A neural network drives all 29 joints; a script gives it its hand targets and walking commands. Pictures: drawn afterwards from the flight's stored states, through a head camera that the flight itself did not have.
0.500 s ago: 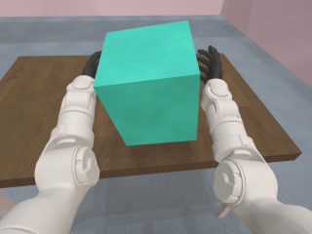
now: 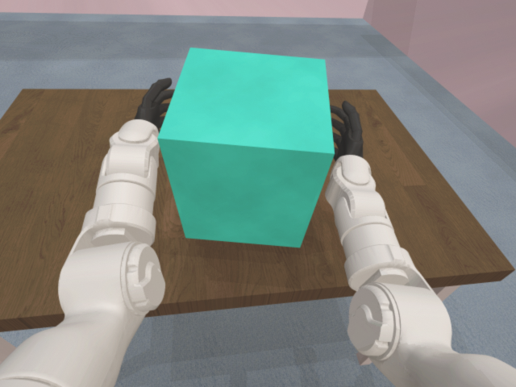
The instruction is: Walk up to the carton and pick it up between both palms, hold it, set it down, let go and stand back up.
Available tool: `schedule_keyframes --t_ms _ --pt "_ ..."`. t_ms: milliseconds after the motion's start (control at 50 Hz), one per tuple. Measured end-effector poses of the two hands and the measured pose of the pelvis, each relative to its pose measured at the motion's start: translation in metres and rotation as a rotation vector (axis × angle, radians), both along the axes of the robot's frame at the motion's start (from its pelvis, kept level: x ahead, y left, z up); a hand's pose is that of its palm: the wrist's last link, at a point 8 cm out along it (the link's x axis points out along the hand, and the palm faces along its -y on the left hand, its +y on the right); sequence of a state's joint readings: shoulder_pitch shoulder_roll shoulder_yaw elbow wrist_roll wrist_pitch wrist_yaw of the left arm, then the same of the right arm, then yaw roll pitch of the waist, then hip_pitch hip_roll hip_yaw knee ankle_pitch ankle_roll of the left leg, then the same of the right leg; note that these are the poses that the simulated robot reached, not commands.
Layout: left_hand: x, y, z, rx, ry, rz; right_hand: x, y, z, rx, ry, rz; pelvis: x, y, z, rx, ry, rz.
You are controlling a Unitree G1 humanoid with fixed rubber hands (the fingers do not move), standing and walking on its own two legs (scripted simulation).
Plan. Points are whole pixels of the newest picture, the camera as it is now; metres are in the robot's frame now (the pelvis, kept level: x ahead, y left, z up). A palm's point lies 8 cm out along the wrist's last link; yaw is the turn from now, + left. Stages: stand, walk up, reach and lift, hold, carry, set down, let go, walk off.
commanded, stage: set down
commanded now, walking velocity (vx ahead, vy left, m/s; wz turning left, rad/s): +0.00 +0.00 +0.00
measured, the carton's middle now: (249, 155) +0.44 -0.06 +0.13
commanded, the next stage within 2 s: none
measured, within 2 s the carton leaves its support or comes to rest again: rests again in 1.64 s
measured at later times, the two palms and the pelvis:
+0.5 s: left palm (164, 152) +0.42 +0.08 +0.17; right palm (369, 175) +0.33 -0.21 +0.17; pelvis -0.03 -0.01 +0.00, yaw -1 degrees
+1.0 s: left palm (169, 156) +0.45 +0.07 +0.14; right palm (361, 173) +0.36 -0.22 +0.15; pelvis -0.01 +0.00 +0.00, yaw -1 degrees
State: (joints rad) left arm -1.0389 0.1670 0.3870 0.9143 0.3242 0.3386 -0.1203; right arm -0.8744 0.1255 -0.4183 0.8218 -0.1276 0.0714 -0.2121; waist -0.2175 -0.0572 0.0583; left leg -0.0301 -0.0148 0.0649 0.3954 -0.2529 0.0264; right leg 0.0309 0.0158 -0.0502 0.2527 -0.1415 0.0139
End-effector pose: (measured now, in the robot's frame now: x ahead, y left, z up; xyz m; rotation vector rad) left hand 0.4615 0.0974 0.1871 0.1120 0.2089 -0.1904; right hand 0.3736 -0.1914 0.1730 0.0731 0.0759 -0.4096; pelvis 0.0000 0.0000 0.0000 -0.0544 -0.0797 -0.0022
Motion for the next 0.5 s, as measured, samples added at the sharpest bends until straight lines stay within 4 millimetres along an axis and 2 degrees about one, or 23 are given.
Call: schedule_keyframes --t_ms 220,280,400,500 --pt "-0.013 0.007 -0.012 -0.004 0.037 -0.009 -0.014 0.007 -0.006 -0.002 0.01 -0.003 -0.011 0.007 -0.004 -0.01 -0.012 -0.001" --pt "-0.018 0.007 -0.011 -0.003 0.033 -0.009 -0.019 0.006 -0.005 0.0 0.004 -0.001 -0.015 0.006 -0.004 -0.008 -0.017 -0.002" --pt "-0.029 -0.004 -0.006 0.005 0.009 -0.02 -0.031 -0.004 -0.001 -0.001 -0.016 0.0 -0.024 0.0 -0.004 0.0 -0.029 -0.005" --pt "-0.038 -0.019 -0.019 0.038 0.039 -0.043 -0.04 -0.02 -0.007 0.008 0.004 -0.008 -0.031 -0.006 -0.005 0.014 -0.037 -0.01"
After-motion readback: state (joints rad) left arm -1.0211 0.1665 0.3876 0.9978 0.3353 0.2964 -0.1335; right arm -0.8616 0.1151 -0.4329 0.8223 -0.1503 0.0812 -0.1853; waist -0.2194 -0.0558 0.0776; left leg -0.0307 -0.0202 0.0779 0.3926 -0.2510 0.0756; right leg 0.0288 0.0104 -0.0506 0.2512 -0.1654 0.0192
